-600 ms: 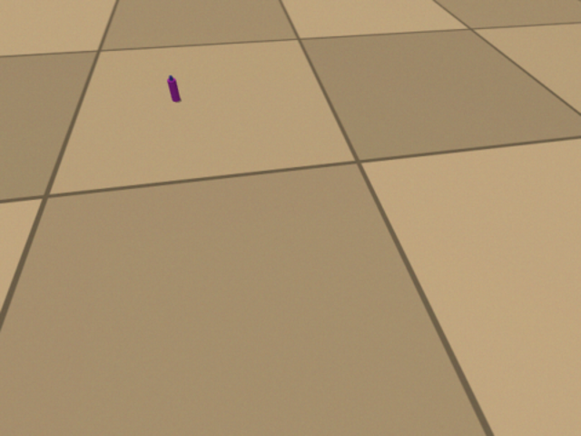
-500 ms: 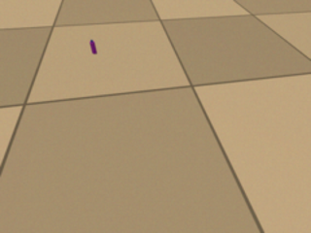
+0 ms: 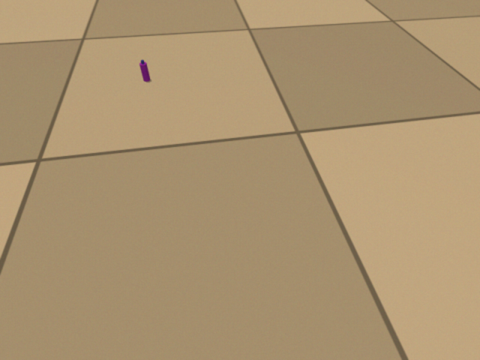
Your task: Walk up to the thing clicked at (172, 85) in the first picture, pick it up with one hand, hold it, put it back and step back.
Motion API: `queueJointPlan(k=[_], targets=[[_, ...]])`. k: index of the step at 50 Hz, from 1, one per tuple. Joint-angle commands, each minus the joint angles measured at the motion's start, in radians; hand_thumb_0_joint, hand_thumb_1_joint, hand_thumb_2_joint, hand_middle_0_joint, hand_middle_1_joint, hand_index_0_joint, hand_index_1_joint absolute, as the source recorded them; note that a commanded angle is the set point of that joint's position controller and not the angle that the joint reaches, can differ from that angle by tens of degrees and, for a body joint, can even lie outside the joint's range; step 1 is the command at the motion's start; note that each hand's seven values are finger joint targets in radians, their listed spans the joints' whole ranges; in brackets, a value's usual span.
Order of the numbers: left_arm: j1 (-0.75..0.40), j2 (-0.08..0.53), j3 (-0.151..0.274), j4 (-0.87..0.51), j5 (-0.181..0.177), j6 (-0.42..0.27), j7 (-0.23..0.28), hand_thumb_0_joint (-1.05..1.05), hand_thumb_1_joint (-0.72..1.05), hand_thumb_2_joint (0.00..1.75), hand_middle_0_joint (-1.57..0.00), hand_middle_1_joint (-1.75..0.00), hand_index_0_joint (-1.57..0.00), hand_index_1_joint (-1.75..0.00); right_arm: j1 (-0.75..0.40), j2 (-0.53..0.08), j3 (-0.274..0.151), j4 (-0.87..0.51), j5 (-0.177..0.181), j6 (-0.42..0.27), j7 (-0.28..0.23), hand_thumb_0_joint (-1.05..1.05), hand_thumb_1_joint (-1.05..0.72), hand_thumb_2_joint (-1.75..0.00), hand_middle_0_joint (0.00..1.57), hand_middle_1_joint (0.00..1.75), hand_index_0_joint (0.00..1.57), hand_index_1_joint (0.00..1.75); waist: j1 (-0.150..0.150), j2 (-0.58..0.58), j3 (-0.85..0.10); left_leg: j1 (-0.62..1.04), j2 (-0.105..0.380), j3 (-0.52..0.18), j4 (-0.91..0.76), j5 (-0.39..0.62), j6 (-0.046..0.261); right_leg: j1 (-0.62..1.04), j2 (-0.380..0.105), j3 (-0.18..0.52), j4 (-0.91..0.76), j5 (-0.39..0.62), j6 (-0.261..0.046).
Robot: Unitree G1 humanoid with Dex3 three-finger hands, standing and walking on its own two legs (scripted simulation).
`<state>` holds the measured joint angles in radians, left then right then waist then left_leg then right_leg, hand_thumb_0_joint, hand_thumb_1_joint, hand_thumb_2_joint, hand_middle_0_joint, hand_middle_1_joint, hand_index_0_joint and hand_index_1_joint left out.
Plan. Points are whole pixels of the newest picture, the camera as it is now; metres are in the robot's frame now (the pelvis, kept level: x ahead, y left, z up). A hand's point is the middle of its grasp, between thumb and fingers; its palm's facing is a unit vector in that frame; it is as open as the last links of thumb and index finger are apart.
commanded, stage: stand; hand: left
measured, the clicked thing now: (144, 70) +2.14 +0.67 -0.70
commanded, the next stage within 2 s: walk up in 0.52 s
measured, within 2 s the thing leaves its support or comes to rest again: neither
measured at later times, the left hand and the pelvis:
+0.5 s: hand out of the picture +0.08 +0.25 -0.16, palm faces -0.03 -0.94 -0.34, open 7.4 cm; pelvis +0.00 +0.00 +0.00, yaw +0 degrees
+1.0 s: hand (17, 355) +0.17 +0.42 -0.17, palm faces +0.09 -0.92 -0.37, open 7.4 cm; pelvis +0.14 +0.11 -0.02, yaw +7 degrees
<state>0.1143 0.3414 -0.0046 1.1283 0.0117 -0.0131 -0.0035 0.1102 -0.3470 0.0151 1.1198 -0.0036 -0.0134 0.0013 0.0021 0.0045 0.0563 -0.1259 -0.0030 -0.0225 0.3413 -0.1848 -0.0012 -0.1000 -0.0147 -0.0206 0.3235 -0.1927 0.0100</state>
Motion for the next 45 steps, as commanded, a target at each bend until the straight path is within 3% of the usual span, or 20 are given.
queueJointPlan(k=[1,9,25,26,27,28,29,30,31,32,33,34,36,38,40,41,42,43,44,45], targets=[[-0.033,0.209,0.039,-0.062,-0.002,-0.022,0.012,0.00,0.90,0.90,-0.20,-0.30,-0.20,-0.30,-0.035,-0.213,-0.044,-0.059,0.000,-0.022,-0.012,0.00,-0.90,-0.90,0.20,0.30,0.20,0.30,0.002,0.000,-0.091,0.020,0.125,-0.088,-0.041,0.192,0.029,0.021,-0.125,0.089,-0.044,0.174,-0.034],[-0.041,0.214,0.043,-0.064,-0.001,-0.021,0.014,0.00,0.90,0.90,-0.20,-0.30,-0.20,-0.30,-0.034,-0.213,-0.046,-0.061,-0.003,-0.018,-0.012,0.00,-0.90,-0.90,0.20,0.30,0.20,0.30,-0.001,0.003,-0.085,0.004,0.125,-0.089,-0.048,0.155,0.028,0.033,-0.128,0.090,-0.055,0.146,-0.035],[-0.035,0.216,0.045,-0.064,-0.001,-0.018,0.013,0.00,0.90,0.90,-0.20,-0.30,-0.20,-0.30,-0.035,-0.212,-0.045,-0.063,-0.004,-0.022,-0.014,0.00,-0.90,-0.90,0.20,0.30,0.20,0.30,0.003,-0.003,-0.088,0.017,0.127,-0.088,-0.059,0.182,0.027,0.032,-0.126,0.085,-0.052,0.151,-0.033],[0.029,0.366,0.121,-0.119,0.010,-0.044,-0.024,0.00,0.90,0.90,-0.20,-0.30,-0.20,-0.30,-0.003,-0.324,-0.126,-0.132,-0.021,-0.037,0.026,0.00,-0.90,-0.90,0.20,0.30,0.20,0.30,0.031,-0.001,-0.194,-0.092,0.098,-0.140,0.045,-0.408,0.105,0.108,-0.094,0.053,0.068,-0.376,-0.071],[0.055,0.354,0.127,-0.107,0.019,-0.051,-0.034,0.00,0.90,0.90,-0.20,-0.30,-0.20,-0.30,-0.079,-0.319,-0.126,-0.151,-0.030,-0.033,0.047,0.00,-0.90,-0.90,0.20,0.30,0.20,0.30,0.075,0.022,-0.079,-0.331,0.083,-0.137,0.079,-0.509,0.092,0.117,-0.131,0.115,0.059,-0.526,-0.095],[0.131,0.370,0.145,-0.107,0.026,-0.060,-0.036,0.00,0.90,0.90,-0.20,-0.30,-0.20,-0.30,-0.161,-0.283,-0.120,-0.201,-0.034,-0.033,0.058,0.00,-0.90,-0.90,0.20,0.30,0.20,0.30,0.121,-0.054,-0.023,-0.542,0.045,-0.053,0.232,-0.407,0.057,0.216,-0.229,0.258,-0.059,-0.646,-0.151],[0.156,0.402,0.156,-0.117,0.025,-0.068,-0.031,0.00,0.90,0.90,-0.20,-0.30,-0.20,-0.30,-0.226,-0.229,-0.109,-0.240,-0.042,-0.034,0.063,0.00,-0.90,-0.90,0.20,0.30,0.20,0.30,0.161,-0.227,0.033,-0.708,0.030,0.035,0.488,-0.271,0.045,0.233,-0.416,0.447,-0.232,-0.712,-0.221],[0.116,0.415,0.157,-0.159,0.030,-0.082,-0.027,0.00,0.90,0.90,-0.20,-0.30,-0.20,-0.30,-0.219,-0.244,-0.114,-0.253,-0.045,-0.041,0.067,0.00,-0.90,-0.90,0.20,0.30,0.20,0.30,0.142,-0.156,0.047,-0.745,0.108,-0.033,0.548,-0.238,0.023,0.219,-0.510,0.523,-0.271,-0.616,-0.285],[0.072,0.384,0.147,-0.179,0.020,-0.088,-0.026,0.00,0.90,0.90,-0.20,-0.30,-0.20,-0.30,-0.173,-0.281,-0.128,-0.235,-0.039,-0.045,0.074,0.00,-0.90,-0.90,0.20,0.30,0.20,0.30,0.100,-0.049,0.027,-0.694,0.123,-0.078,0.581,-0.205,0.015,0.192,-0.459,0.457,-0.248,-0.548,-0.266],[0.034,0.369,0.144,-0.196,0.020,-0.091,-0.025,0.00,0.90,0.90,-0.20,-0.30,-0.20,-0.30,-0.121,-0.287,-0.134,-0.230,-0.031,-0.044,0.086,0.00,-0.90,-0.90,0.20,0.30,0.20,0.30,0.059,-0.052,0.002,-0.652,0.139,-0.082,0.569,-0.179,0.011,0.191,-0.394,0.351,-0.236,-0.527,-0.234],[0.027,0.372,0.144,-0.204,0.024,-0.093,-0.027,0.00,0.90,0.90,-0.20,-0.30,-0.20,-0.30,-0.087,-0.290,-0.139,-0.227,-0.025,-0.043,0.099,0.00,-0.90,-0.90,0.20,0.30,0.20,0.30,0.045,-0.090,-0.022,-0.596,0.142,-0.058,0.525,-0.185,0.000,0.184,-0.353,0.278,-0.238,-0.532,-0.219],[-0.013,0.393,0.148,-0.221,0.028,-0.094,-0.029,0.00,0.90,0.90,-0.20,-0.30,-0.20,-0.30,-0.064,-0.290,-0.143,-0.225,-0.022,-0.037,0.109,0.00,-0.90,-0.90,0.20,0.30,0.20,0.30,0.023,-0.141,-0.022,-0.538,0.157,-0.042,0.478,-0.182,-0.004,0.143,-0.347,0.214,-0.237,-0.497,-0.210],[-0.020,0.404,0.145,-0.237,0.026,-0.095,-0.039,0.00,0.90,0.90,-0.20,-0.30,-0.20,-0.30,-0.081,-0.285,-0.148,-0.232,-0.027,-0.029,0.128,0.00,-0.90,-0.90,0.20,0.30,0.20,0.30,0.026,-0.174,0.007,-0.410,0.139,0.017,0.407,-0.134,-0.014,-0.005,-0.289,0.090,-0.232,-0.465,-0.188],[-0.072,0.431,0.149,-0.257,0.032,-0.093,-0.048,0.00,0.90,0.90,-0.20,-0.30,-0.20,-0.30,-0.019,-0.276,-0.155,-0.232,-0.021,-0.021,0.134,0.00,-0.90,-0.90,0.20,0.30,0.20,0.30,-0.018,-0.190,0.010,-0.253,0.141,0.049,0.348,-0.067,-0.005,-0.140,-0.289,0.027,-0.216,-0.475,-0.175],[-0.070,0.422,0.146,-0.245,0.024,-0.083,-0.055,0.00,0.90,0.90,-0.20,-0.30,-0.20,-0.30,0.059,-0.275,-0.163,-0.204,-0.015,-0.030,0.131,0.00,-0.90,-0.90,0.20,0.30,0.20,0.30,-0.049,-0.130,0.003,-0.065,0.099,0.123,0.275,0.013,-0.012,-0.252,-0.256,-0.040,-0.111,-0.482,-0.168],[-0.061,0.408,0.141,-0.235,0.024,-0.077,-0.055,0.00,0.90,0.90,-0.20,-0.30,-0.20,-0.30,0.105,-0.285,-0.170,-0.184,-0.018,-0.032,0.123,0.00,-0.90,-0.90,0.20,0.30,0.20,0.30,-0.067,-0.078,0.000,-0.004,0.062,0.173,0.276,-0.006,-0.011,-0.280,-0.227,-0.080,-0.033,-0.496,-0.161],[-0.047,0.377,0.128,-0.235,0.031,-0.071,-0.058,0.00,0.90,0.90,-0.20,-0.30,-0.20,-0.30,0.192,-0.315,-0.183,-0.154,-0.022,-0.034,0.110,0.00,-0.90,-0.90,0.20,0.30,0.20,0.30,-0.107,0.013,-0.034,0.105,0.037,0.170,0.265,-0.081,0.010,-0.328,-0.197,-0.113,0.146,-0.459,-0.154],[-0.003,0.319,0.107,-0.231,0.026,-0.064,-0.064,0.00,0.90,0.90,-0.20,-0.30,-0.20,-0.30,0.302,-0.364,-0.202,-0.122,-0.028,-0.043,0.093,0.00,-0.90,-0.90,0.20,0.30,0.20,0.30,-0.155,0.163,-0.075,0.281,0.015,0.107,0.210,-0.234,0.054,-0.456,-0.118,-0.167,0.480,-0.330,-0.131],[-0.011,0.227,0.077,-0.268,0.011,-0.066,-0.069,0.00,0.90,0.90,-0.20,-0.30,-0.20,-0.30,0.409,-0.479,-0.221,-0.127,-0.035,-0.056,0.072,0.00,-0.90,-0.90,0.20,0.30,0.20,0.30,-0.198,0.445,-0.086,0.345,0.284,-0.446,-0.070,-0.654,0.153,-0.715,0.007,-0.150,0.891,-0.399,-0.075],[-0.060,0.302,0.078,-0.293,0.001,-0.072,-0.060,0.00,0.90,0.90,-0.20,-0.30,-0.20,-0.30,0.311,-0.555,-0.224,-0.179,0.010,-0.061,0.075,0.00,-0.90,-0.90,0.20,0.30,0.20,0.30,-0.157,0.325,-0.059,0.197,0.452,-0.818,-0.284,-0.791,0.277,-0.717,-0.011,0.043,0.956,-0.365,-0.088]])
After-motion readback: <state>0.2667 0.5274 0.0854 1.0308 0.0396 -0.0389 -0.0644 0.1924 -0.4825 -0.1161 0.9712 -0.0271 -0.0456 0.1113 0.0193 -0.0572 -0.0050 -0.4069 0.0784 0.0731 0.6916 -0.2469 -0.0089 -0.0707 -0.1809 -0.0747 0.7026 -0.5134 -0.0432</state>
